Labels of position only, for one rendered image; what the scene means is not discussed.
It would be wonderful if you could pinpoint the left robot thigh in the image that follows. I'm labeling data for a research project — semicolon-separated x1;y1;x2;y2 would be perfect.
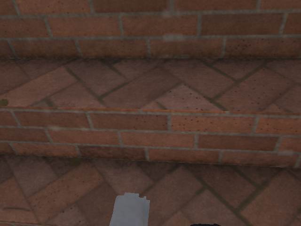
109;192;151;226

